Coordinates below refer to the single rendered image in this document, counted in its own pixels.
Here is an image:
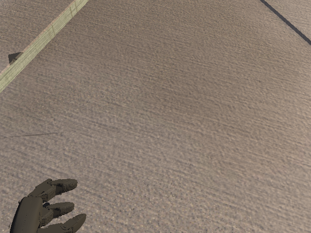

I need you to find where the robot left hand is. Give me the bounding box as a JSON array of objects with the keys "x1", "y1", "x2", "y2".
[{"x1": 9, "y1": 179, "x2": 86, "y2": 233}]

